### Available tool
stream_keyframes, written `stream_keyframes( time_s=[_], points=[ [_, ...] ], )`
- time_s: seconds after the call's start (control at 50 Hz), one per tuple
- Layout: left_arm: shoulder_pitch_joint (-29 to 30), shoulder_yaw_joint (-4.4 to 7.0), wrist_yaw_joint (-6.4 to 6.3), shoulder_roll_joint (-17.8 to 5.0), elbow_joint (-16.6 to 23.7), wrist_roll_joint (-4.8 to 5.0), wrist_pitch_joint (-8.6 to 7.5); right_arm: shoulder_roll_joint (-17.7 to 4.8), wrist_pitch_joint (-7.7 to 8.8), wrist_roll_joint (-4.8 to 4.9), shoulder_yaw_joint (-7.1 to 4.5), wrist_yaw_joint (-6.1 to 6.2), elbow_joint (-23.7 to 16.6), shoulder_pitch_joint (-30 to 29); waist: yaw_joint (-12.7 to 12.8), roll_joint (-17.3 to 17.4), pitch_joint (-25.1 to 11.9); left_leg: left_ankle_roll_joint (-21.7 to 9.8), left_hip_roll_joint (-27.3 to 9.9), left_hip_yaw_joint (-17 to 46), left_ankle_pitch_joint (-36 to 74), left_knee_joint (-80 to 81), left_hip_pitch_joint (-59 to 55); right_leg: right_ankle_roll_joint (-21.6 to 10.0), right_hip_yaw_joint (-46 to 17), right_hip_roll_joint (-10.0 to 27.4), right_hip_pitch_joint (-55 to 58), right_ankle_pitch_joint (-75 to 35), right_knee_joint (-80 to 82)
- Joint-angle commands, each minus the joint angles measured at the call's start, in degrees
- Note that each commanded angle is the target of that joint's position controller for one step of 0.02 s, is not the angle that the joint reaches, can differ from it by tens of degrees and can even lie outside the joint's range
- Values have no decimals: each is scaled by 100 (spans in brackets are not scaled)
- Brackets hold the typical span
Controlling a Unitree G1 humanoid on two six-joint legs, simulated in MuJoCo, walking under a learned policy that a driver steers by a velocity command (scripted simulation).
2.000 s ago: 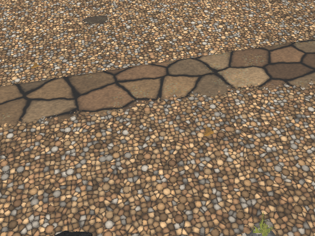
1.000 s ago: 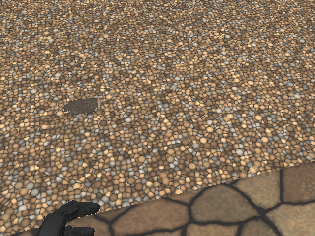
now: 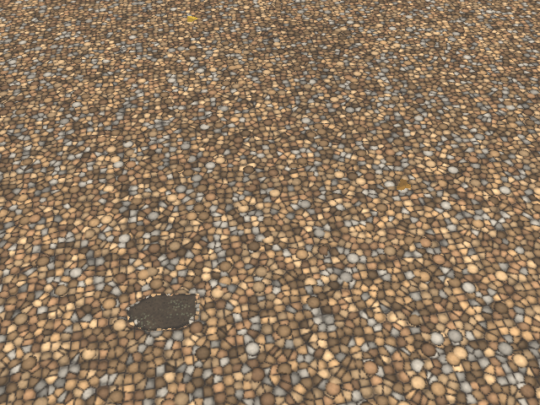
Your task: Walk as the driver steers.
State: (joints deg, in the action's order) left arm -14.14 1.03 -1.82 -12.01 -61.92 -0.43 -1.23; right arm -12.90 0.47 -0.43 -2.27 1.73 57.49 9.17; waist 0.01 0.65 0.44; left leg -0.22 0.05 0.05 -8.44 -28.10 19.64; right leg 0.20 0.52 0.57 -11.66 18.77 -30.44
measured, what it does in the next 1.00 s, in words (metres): walks ahead: left foot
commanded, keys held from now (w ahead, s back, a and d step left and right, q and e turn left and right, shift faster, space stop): shift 0.34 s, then w+shift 0.66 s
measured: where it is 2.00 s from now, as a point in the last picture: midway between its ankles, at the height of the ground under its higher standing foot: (264, 176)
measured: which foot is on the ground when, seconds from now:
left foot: down 0.00-0.40, up 0.42-0.64, down 0.66-1.00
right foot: down 0.00-0.66, up 0.68-1.00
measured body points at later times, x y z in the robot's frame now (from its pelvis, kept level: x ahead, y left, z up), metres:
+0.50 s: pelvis +0.05 +0.00 +0.00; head +0.05 +0.01 +0.45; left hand +0.01 +0.25 -0.15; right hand +0.14 -0.25 -0.13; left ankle +0.06 +0.12 -0.69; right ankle -0.03 -0.12 -0.73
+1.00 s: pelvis +0.32 +0.09 +0.00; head +0.33 +0.09 +0.45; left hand +0.53 +0.31 -0.09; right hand +0.22 -0.14 -0.14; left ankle +0.17 +0.17 -0.73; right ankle +0.51 -0.05 -0.67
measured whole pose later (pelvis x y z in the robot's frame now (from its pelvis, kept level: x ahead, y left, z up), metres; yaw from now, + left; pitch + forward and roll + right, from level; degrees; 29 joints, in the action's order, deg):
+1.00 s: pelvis +0.32 +0.09 +0.00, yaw +1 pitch +2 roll +1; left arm -0.3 2.4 3.8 -13.1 -46.5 -1.7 -2.2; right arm -9.7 6.8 -0.8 -1.8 -0.4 61.4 30.3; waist -4.1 -1.5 -1.3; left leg -2.6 3.6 -4.3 -16.1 -5.4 -8.6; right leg -2.7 3.5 6.4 -43.9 -1.6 -46.8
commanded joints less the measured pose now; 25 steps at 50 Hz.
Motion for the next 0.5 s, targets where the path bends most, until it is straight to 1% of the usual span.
stream_keyframes(
  time_s=[0.02,0.1,0.18,0.34,0.36,0.38,0.4,0.42,0.44,0.46,0.48,0.5],
  points=[
    [-198,94,-21,-619,141,14,-61,-494,50,18,-95,1,-164,-126,27,-148,-34,-262,-192,207,494,170,-872,-241,-283,295,-778,-161,859],
    [-324,80,-17,-559,113,25,-44,-504,17,36,-97,16,-36,-63,39,-63,-98,-275,-209,222,822,86,-962,-222,-206,245,-638,-547,759],
    [-412,69,-13,-492,91,27,-27,-509,-17,51,-100,36,67,-39,37,-61,-104,-282,-219,232,979,31,-1001,-211,-153,211,-541,-809,708],
    [-528,62,-17,-393,50,22,-9,-480,-76,61,-106,63,221,-83,18,-103,-5,-266,-218,243,966,24,-1037,-190,-107,178,-491,-873,747],
    [-785,82,-21,-397,-65,47,8,-394,-86,77,-94,56,349,104,52,-218,-227,-268,-15,18,-381,-103,-1071,-290,-124,162,-372,378,925],
    [-859,167,-24,-636,-48,115,26,-494,-81,142,-148,40,362,103,96,-460,42,-270,216,-211,-2063,-411,-608,-551,-455,322,-433,1915,1142],
    [-1106,247,-29,-879,-14,165,-5,-596,-12,174,-179,7,179,-313,307,-659,471,-266,226,-232,-2692,-784,369,-897,-1227,827,-262,3220,1655],
    [-1172,367,-41,-1222,5,225,-105,-431,126,263,-133,-61,-115,-869,433,-1216,933,-280,125,-397,-1919,-1535,1217,-1325,-2411,1730,-7,3718,2382],
    [-1118,398,-58,-1236,47,186,-225,-459,266,293,-140,-112,-293,-1223,492,-1179,1276,-356,-248,-69,-1633,-2136,2014,-1583,-3059,2267,258,3291,2680],
    [-1098,361,-56,-1023,82,123,-340,-504,378,298,-180,-156,-326,-1247,419,-921,1305,-406,-475,140,-1530,-2569,2723,-1571,-3065,2335,797,2716,2627],
    [-1074,339,-31,-880,109,122,-420,-434,466,296,-183,-192,-310,-1127,341,-826,1180,-430,-641,231,-1413,-2763,3110,-1463,-2844,2261,1219,2230,2458],
    [-988,325,6,-784,173,165,-448,-419,547,298,-183,-235,-310,-1059,281,-702,1041,-433,-737,230,-1242,-2498,3105,-1289,-2434,2093,1401,1731,2371]
  ],
)
Next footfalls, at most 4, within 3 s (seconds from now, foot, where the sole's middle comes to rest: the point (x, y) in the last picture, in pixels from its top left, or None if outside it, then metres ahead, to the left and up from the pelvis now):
0.66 left None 0.21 0.17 -0.77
1.14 right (289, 350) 0.66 -0.01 -0.77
1.62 left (237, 215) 1.12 0.15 -0.77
2.06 right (276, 125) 1.58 0.02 -0.77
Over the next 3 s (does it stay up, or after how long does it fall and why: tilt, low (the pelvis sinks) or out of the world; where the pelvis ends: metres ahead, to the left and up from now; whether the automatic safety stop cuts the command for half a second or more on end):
stays up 1.82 0.24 -0.01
